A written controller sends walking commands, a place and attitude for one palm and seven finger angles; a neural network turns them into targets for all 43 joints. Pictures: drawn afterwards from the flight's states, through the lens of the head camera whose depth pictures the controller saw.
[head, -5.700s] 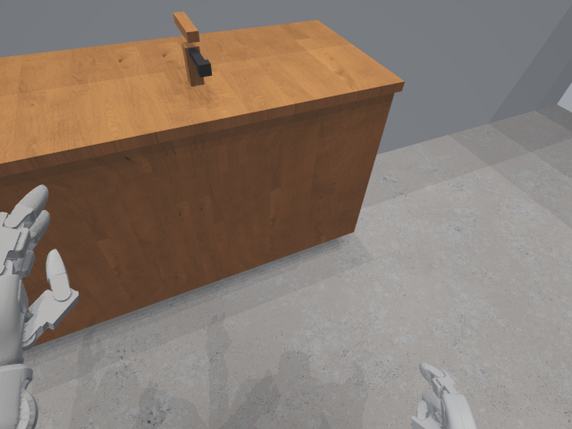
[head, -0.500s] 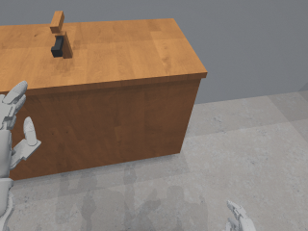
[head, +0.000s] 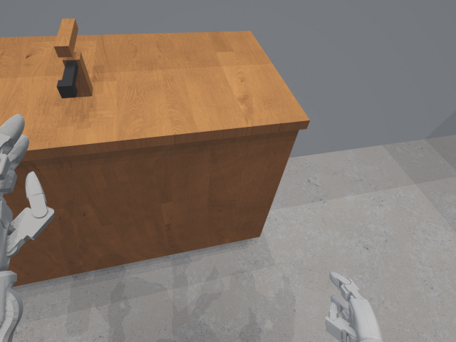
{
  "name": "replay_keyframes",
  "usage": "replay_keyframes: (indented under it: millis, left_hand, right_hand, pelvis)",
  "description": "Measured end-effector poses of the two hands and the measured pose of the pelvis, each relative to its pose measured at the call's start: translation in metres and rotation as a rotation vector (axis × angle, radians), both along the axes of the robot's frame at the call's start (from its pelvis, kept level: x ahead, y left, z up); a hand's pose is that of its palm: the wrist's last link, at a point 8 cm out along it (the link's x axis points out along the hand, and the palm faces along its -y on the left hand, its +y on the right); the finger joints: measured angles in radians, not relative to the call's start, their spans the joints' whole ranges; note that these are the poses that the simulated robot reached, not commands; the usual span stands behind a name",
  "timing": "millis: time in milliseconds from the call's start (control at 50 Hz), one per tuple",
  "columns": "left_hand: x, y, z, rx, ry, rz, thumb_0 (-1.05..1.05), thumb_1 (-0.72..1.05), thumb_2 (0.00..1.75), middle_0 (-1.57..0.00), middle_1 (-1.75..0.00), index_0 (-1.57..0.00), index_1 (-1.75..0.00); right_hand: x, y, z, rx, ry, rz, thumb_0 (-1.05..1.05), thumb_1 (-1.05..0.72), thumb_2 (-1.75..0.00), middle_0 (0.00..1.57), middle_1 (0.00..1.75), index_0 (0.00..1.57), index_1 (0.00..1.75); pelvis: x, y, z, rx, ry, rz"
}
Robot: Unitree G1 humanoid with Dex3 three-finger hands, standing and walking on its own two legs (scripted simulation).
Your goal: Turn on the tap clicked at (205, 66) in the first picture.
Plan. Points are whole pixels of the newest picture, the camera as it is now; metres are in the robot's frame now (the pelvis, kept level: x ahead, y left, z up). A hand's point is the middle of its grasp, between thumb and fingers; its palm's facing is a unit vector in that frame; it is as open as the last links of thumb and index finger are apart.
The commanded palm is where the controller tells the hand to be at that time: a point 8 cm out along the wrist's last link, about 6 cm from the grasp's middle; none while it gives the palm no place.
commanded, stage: shuffle to correct the standing spot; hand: left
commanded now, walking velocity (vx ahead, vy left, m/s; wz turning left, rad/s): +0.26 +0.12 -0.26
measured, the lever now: (67, 88) +0.54 +0.40 +0.12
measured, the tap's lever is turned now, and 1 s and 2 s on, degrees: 0 0 0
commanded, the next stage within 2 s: come to a stop and stand still in 1.64 s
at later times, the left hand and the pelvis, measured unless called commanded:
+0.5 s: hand (75, 184) +0.27 +0.25 +0.16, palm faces +0.35 -0.85 -0.39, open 7.4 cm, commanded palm +0.21 +0.29 +0.18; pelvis +0.04 +0.02 -0.01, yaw -3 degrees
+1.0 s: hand (43, 155) +0.30 +0.30 +0.18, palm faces +0.40 -0.79 -0.46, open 7.4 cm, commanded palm +0.27 +0.33 +0.18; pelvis +0.09 +0.06 +0.00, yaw -4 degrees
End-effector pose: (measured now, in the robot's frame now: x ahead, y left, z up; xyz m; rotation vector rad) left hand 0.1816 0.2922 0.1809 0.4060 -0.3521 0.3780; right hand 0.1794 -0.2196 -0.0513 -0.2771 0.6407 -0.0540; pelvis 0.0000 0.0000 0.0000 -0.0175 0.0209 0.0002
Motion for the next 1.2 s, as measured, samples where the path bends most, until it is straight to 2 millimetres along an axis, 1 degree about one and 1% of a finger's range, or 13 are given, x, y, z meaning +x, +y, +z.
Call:
replay_keyframes:
  millis: [80,160,260,420,540,640,740,860,940,1000,1060,1120,1200]
  left_hand:
    - [0.012,-0.009,0.002,0.034,0.006,-0.051,0.02,0.89,0.9,-0.2,-0.3,-0.21,-0.3]
    - [0.025,-0.004,-0.002,0.064,0.036,-0.048,0.02,0.89,0.9,-0.21,-0.3,-0.21,-0.3]
    - [0.037,0.003,-0.008,0.043,0.041,-0.023,0.02,0.89,0.9,-0.21,-0.3,-0.21,-0.3]
    - [0.051,-0.013,-0.007,0.078,0.047,-0.079,0.02,0.89,0.9,-0.21,-0.3,-0.21,-0.3]
    - [0.053,0.004,-0.002,0.092,-0.007,-0.079,0.02,0.88,0.9,-0.21,-0.3,-0.22,-0.3]
    - [0.071,0.025,-0.004,0.122,-0.066,-0.105,0.02,0.89,0.9,-0.21,-0.3,-0.22,-0.3]
    - [0.093,0.034,0.0,0.123,-0.05,-0.113,0.02,0.89,0.9,-0.21,-0.3,-0.21,-0.3]
    - [0.083,0.021,0.02,0.184,-0.02,-0.125,0.02,0.89,0.9,-0.21,-0.3,-0.21,-0.3]
    - [0.076,0.029,0.021,0.197,0.029,-0.068,0.02,0.89,0.9,-0.21,-0.3,-0.22,-0.3]
    - [0.081,0.045,0.015,0.139,0.076,0.007,0.01,0.88,0.9,-0.21,-0.3,-0.22,-0.3]
    - [0.093,0.057,0.004,0.086,0.123,0.056,0.01,0.89,0.9,-0.21,-0.3,-0.22,-0.3]
    - [0.109,0.06,-0.006,0.038,0.137,0.046,0.02,0.89,0.9,-0.21,-0.3,-0.21,-0.3]
    - [0.132,0.059,-0.005,0.017,0.068,-0.04,0.02,0.89,0.9,-0.21,-0.3,-0.21,-0.3]
  right_hand:
    - [0.013,0.004,-0.002,0.035,-0.04,-0.029,0.01,-0.9,-0.9,0.2,0.3,0.2,0.3]
    - [0.016,0.004,-0.01,0.058,-0.031,-0.063,0.01,-0.9,-0.9,0.2,0.3,0.2,0.3]
    - [0.006,0.001,-0.023,0.059,0.03,-0.098,0.01,-0.9,-0.9,0.2,0.3,0.2,0.3]
    - [-0.016,-0.008,-0.042,0.069,0.104,-0.148,0.01,-0.9,-0.9,0.2,0.3,0.2,0.3]
    - [-0.019,-0.008,-0.039,0.012,0.193,-0.15,0.01,-0.9,-0.9,0.2,0.3,0.2,0.3]
    - [-0.002,0.004,-0.045,-0.017,0.117,-0.202,0.01,-0.9,-0.9,0.2,0.3,0.2,0.3]
    - [0.013,0.039,-0.042,0.075,0.046,-0.205,0.01,-0.91,-0.9,0.2,0.3,0.2,0.3]
    - [0.023,0.065,-0.045,0.161,0.037,-0.146,0.01,-0.9,-0.9,0.2,0.3,0.2,0.3]
    - [0.028,0.064,-0.057,0.145,0.123,-0.107,0.01,-0.9,-0.9,0.2,0.3,0.2,0.3]
    - [0.031,0.058,-0.051,0.117,0.174,-0.099,0.01,-0.9,-0.9,0.2,0.3,0.2,0.3]
    - [0.038,0.05,-0.043,0.075,0.179,-0.109,0.01,-0.9,-0.9,0.2,0.3,0.2,0.3]
    - [0.05,0.044,-0.035,0.028,0.161,-0.118,0.01,-0.9,-0.9,0.2,0.3,0.2,0.3]
    - [0.074,0.046,-0.024,-0.034,0.104,-0.138,0.01,-0.9,-0.9,0.2,0.3,0.2,0.3]
  pelvis:
    - [0.011,0.004,-0.005,0.0,-0.001,-0.02]
    - [0.02,0.005,-0.01,-0.001,-0.002,-0.033]
    - [0.025,0.008,-0.013,0.005,-0.012,-0.04]
    - [0.033,0.009,-0.016,-0.014,-0.008,-0.049]
    - [0.041,0.024,-0.013,-0.011,-0.031,-0.07]
    - [0.052,0.05,-0.029,0.001,-0.085,-0.088]
    - [0.052,0.057,-0.024,0.024,-0.094,-0.092]
    - [0.064,0.057,-0.017,0.038,-0.055,-0.088]
    - [0.075,0.058,-0.012,0.037,-0.048,-0.069]
    - [0.086,0.06,0.0,0.054,-0.04,-0.072]
    - [0.095,0.064,0.007,0.063,-0.033,-0.065]
    - [0.102,0.072,0.008,0.063,-0.037,-0.054]
    - [0.116,0.088,0.001,0.044,-0.048,-0.056]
